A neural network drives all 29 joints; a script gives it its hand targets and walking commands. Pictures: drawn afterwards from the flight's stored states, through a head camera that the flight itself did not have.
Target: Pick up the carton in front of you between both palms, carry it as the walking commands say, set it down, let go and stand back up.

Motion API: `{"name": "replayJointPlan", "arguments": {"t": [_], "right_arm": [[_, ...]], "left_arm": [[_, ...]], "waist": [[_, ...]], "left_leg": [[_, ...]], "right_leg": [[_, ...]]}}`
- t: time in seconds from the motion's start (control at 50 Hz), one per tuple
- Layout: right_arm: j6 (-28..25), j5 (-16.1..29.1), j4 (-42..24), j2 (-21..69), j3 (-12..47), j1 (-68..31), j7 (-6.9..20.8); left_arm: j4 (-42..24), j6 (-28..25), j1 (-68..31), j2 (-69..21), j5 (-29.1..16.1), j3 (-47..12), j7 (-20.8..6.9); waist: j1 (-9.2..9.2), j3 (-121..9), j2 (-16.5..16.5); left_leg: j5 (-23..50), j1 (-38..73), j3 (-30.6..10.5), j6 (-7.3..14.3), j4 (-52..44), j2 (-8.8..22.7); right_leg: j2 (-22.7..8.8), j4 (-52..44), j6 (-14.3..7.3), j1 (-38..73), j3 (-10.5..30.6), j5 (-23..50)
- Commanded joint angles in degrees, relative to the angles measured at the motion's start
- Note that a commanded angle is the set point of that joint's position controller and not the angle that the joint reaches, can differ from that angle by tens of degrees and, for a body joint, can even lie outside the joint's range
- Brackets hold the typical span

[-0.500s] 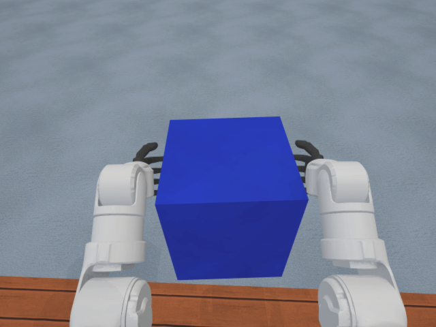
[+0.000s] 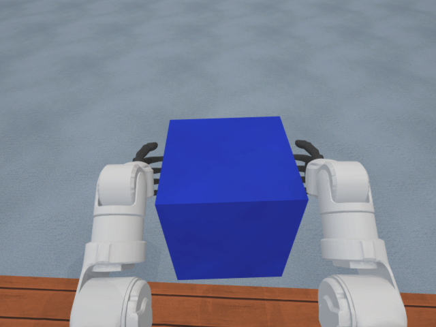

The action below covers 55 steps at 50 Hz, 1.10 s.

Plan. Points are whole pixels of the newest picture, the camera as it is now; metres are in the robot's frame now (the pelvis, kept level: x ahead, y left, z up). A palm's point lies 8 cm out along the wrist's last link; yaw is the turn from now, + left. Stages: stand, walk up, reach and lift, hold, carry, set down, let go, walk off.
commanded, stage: carry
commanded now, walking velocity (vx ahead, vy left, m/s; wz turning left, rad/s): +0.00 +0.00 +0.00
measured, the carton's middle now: (227, 200) +0.35 +0.00 +0.05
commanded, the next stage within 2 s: none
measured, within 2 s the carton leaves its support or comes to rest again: neither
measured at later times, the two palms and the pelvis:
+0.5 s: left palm (150, 164) +0.37 +0.14 +0.13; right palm (318, 167) +0.37 -0.16 +0.13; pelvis +0.03 -0.01 +0.00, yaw +0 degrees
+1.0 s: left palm (189, 103) +0.58 +0.08 +0.13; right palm (316, 102) +0.58 -0.22 +0.12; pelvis +0.22 -0.07 +0.01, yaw -2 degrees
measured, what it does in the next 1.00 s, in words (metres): walks ahead: right foot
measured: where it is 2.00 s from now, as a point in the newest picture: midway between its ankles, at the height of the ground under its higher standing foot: (234, 221)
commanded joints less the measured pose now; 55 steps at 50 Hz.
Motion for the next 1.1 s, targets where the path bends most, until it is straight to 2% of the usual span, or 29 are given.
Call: {"name": "replayJointPlan", "arguments": {"t": [0.0,0.28,0.32,0.34,0.36,0.38,0.4,0.42,0.44,0.48,0.5,0.56,0.6,0.62,0.64,0.66,0.68,0.7,0.72,0.74,0.76,0.8,0.86,0.9,0.94,1.0,1.02,1.06,1.08], "right_arm": [[-1.62,24.68,-6.51,64.12,32.6,-41.85,13.92],[-1.63,24.72,-6.54,64.12,32.63,-41.86,13.93],[-1.68,24.56,-6.79,63.93,32.61,-42.01,13.94],[-1.71,24.52,-7.05,63.86,32.57,-42.18,13.93],[-1.74,24.52,-7.14,63.76,32.58,-42.05,13.89],[-1.75,24.61,-7.35,63.79,32.68,-42.36,13.85],[-1.76,24.77,-7.6,63.76,32.82,-42.72,13.79],[-1.79,24.92,-8.07,63.67,33.11,-43.17,13.7],[-1.86,25.17,-8.36,63.7,33.47,-43.68,13.59],[-2.04,25.74,-8.6,64.0,34.17,-43.96,13.32],[-2.08,25.87,-8.66,64.07,34.41,-43.77,13.16],[-2.09,26.38,-8.53,64.55,34.71,-43.11,13.02],[-2.11,26.56,-7.85,64.95,34.81,-42.64,13.15],[-2.1,26.65,-7.13,65.3,34.91,-42.5,13.25],[-2.17,26.74,-5.88,65.78,34.99,-40.95,13.38],[-2.23,26.82,-5.28,65.25,34.68,-40.89,13.59],[-2.24,26.85,-4.71,67.18,34.31,-41.19,13.89],[-2.64,26.42,-4.86,67.67,34.48,-43.25,13.9],[-2.89,26.58,-5.21,68.21,34.84,-43.74,13.84],[-3.22,26.79,-6.19,68.65,34.85,-44.17,13.61],[-3.37,26.89,-7.41,68.87,34.65,-43.96,13.21],[-3.25,26.61,-10.32,67.97,35.08,-43.74,12.02],[-2.93,25.2,-13.8,65.51,35.8,-41.81,10.26],[-2.47,23.9,-13.81,63.65,36.0,-39.25,9.66],[-2.13,22.64,-12.03,62.4,36.12,-36.67,9.73],[-2.25,21.09,-9.72,62.12,36.4,-35.37,10.38],[-2.33,21.01,-9.5,62.28,36.63,-35.65,10.64],[-2.48,20.99,-8.95,62.42,36.47,-36.06,11.15],[-2.53,20.95,-8.56,62.29,36.17,-36.31,11.41]], "left_arm": [[-7.06,-1.67,-42.28,-65.24,-25.23,-33.1,-14.0],[-7.06,-1.66,-42.25,-65.22,-25.2,-33.1,-13.99],[-7.23,-1.66,-42.37,-65.24,-25.3,-33.2,-14.01],[-7.63,-1.66,-42.93,-65.35,-25.48,-33.36,-14.05],[-7.83,-1.63,-43.57,-65.29,-25.64,-33.46,-14.11],[-7.75,-1.62,-44.17,-65.21,-25.66,-33.53,-14.18],[-7.44,-1.62,-44.41,-65.13,-25.59,-33.56,-14.24],[-6.92,-1.62,-44.08,-65.09,-25.52,-33.6,-14.26],[-6.46,-1.64,-43.61,-64.94,-25.41,-33.47,-14.19],[-5.71,-1.6,-42.14,-64.36,-25.04,-32.97,-13.97],[-5.32,-1.56,-41.27,-64.03,-24.8,-32.57,-13.87],[-4.21,-1.43,-39.19,-63.08,-23.84,-31.08,-13.61],[-3.39,-1.39,-37.73,-62.4,-22.93,-30.01,-13.43],[-2.59,-1.43,-36.36,-62.28,-22.44,-29.44,-13.34],[-1.84,-1.55,-35.75,-61.96,-21.93,-28.82,-13.31],[-0.25,-1.68,-32.71,-61.78,-21.28,-28.04,-13.39],[-0.11,-2.29,-33.44,-60.28,-20.2,-27.36,-13.35],[-2.39,-2.57,-35.93,-61.56,-20.66,-28.15,-13.45],[-5.55,-2.89,-38.87,-63.0,-22.23,-30.01,-13.58],[-9.27,-3.13,-42.85,-64.38,-24.26,-32.16,-13.68],[-12.42,-3.32,-46.18,-65.39,-26.26,-34.26,-13.71],[-16.65,-3.5,-48.77,-65.59,-28.33,-36.4,-13.53],[-18.95,-2.86,-46.91,-64.6,-29.25,-37.23,-13.39],[-17.9,-2.14,-43.42,-63.45,-28.67,-37.19,-13.51],[-15.23,-1.7,-40.14,-62.7,-27.67,-37.02,-13.98],[-11.45,-1.98,-37.89,-62.93,-26.59,-36.94,-15.1],[-10.86,-2.22,-38.17,-63.27,-26.57,-37.02,-15.4],[-9.74,-2.72,-38.09,-63.61,-26.41,-36.84,-15.78],[-9.17,-2.95,-38.02,-63.81,-26.32,-36.75,-15.87]], "waist": [[-0.18,-22.93,0.34],[-0.2,-22.93,0.35],[-0.66,-22.19,1.58],[-1.05,-20.96,3.04],[-1.67,-18.75,5.0],[-2.53,-15.72,6.88],[-3.19,-13.35,7.91],[-3.21,-11.72,7.13],[-3.24,-11.6,6.13],[-3.82,-14.56,5.15],[-4.15,-16.28,5.29],[-4.26,-17.72,6.89],[-3.1,-18.01,7.69],[-0.93,-19.86,5.95],[1.01,-23.71,1.7],[2.9,-27.47,-6.33],[3.66,-27.15,-19.09],[3.57,-25.11,-13.95],[3.78,-23.81,-8.44],[3.07,-23.22,-3.24],[2.16,-22.8,-1.78],[1.46,-23.49,-4.3],[1.89,-24.58,-4.42],[2.76,-24.13,-4.34],[3.33,-21.98,-3.87],[4.37,-19.88,-6.5],[4.32,-20.34,-8.17],[4.05,-19.96,-8.98],[3.01,-20.92,-9.28]], "left_leg": [[16.52,3.41,-7.69,-1.6,-6.71,8.44],[16.52,3.4,-7.57,-1.6,-6.69,8.48],[5.39,3.42,-8.88,-0.58,-10.53,9.11],[-3.96,3.51,-10.98,1.22,-13.36,9.76],[-13.25,4.22,-14.89,3.59,-16.9,11.65],[-18.3,5.67,-19.81,5.8,-20.16,14.73],[-19.26,7.99,-24.1,7.93,-22.0,17.67],[-16.23,10.93,-25.84,9.31,-22.49,19.08],[-10.15,14.87,-25.3,9.85,-21.67,19.27],[10.89,22.08,-21.18,9.6,-17.02,18.13],[17.49,23.94,-19.49,9.18,-15.26,17.51],[22.26,24.06,-16.14,7.87,-12.45,16.41],[24.25,19.88,-12.0,5.78,-8.9,14.9],[27.55,13.76,-6.69,3.41,-3.07,12.59],[28.93,4.87,-2.04,0.73,6.67,9.96],[12.73,-7.73,-0.34,-2.31,20.39,7.03],[-10.08,-26.99,-2.53,-4.44,31.55,-2.88],[-10.99,-32.83,-9.99,-2.24,39.67,0.04],[-9.43,-34.98,-10.92,-1.0,42.73,1.39],[-6.77,-35.63,-11.09,-0.54,43.25,2.77],[-2.87,-34.54,-11.57,-0.83,40.94,3.74],[1.92,-31.68,-10.27,-2.21,38.25,4.18],[4.85,-33.41,-8.88,-3.43,34.8,4.35],[6.01,-36.2,-8.13,-3.68,30.38,4.25],[9.69,-34.97,-7.62,-3.61,18.77,3.51],[17.93,-27.02,-2.69,-2.59,3.34,-0.38],[22.23,-24.63,-2.28,-1.52,3.42,-0.7],[22.65,-20.3,-1.7,0.41,-1.89,-1.52],[21.65,-15.02,-0.79,1.45,-3.9,-2.58]], "right_leg": [[-4.58,-0.96,-1.42,12.65,5.26,6.74],[-4.58,-0.94,-1.4,12.63,5.14,6.77],[-3.52,-1.06,-1.12,11.05,3.86,-2.81],[-1.53,1.45,-0.88,8.46,2.02,-9.77],[0.68,5.37,-0.52,3.64,-0.22,-15.78],[1.72,10.03,-0.29,-2.54,-0.75,-18.15],[1.02,14.93,-0.59,-8.96,1.08,-17.68],[-0.05,17.75,-1.26,-14.87,3.31,-17.01],[-0.35,18.74,-1.66,-19.0,4.27,-16.53],[0.31,18.96,-1.94,-21.39,3.36,-16.23],[1.11,18.67,-1.98,-20.76,2.52,-16.27],[2.74,14.38,-2.4,-16.75,1.46,-14.76],[4.5,7.7,-3.01,-8.8,-0.09,-12.68],[6.75,1.0,-3.81,3.15,-3.18,-9.16],[6.57,-1.26,-4.96,19.63,-2.61,-7.01],[-5.55,-4.26,-7.91,32.11,16.12,-14.24],[-17.39,-10.18,-14.37,41.34,42.63,-9.68],[-17.55,-8.47,-16.23,40.74,42.56,-6.99],[-16.29,-6.05,-15.59,37.83,38.46,-3.01],[-14.6,-5.01,-13.82,34.97,33.68,-2.66],[-13.16,-6.02,-12.04,31.25,29.64,-4.35],[-10.85,-7.95,-10.86,27.35,24.53,-5.06],[-9.65,-7.02,-11.83,29.15,20.77,3.1],[-9.24,-6.08,-12.34,32.28,19.63,9.29],[-7.41,-6.28,-11.48,31.98,17.43,15.81],[-4.37,-5.41,-8.86,31.39,12.18,25.67],[-4.67,-3.95,-8.37,32.08,11.02,29.08],[-4.47,-1.07,-7.29,32.65,8.93,33.23],[-4.68,2.29,-6.33,31.87,7.84,38.18]]}}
